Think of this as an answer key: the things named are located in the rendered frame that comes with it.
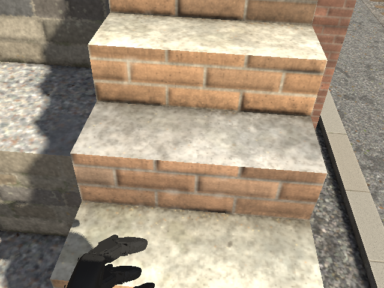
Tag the left robot hand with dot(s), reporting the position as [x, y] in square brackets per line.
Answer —
[91, 272]

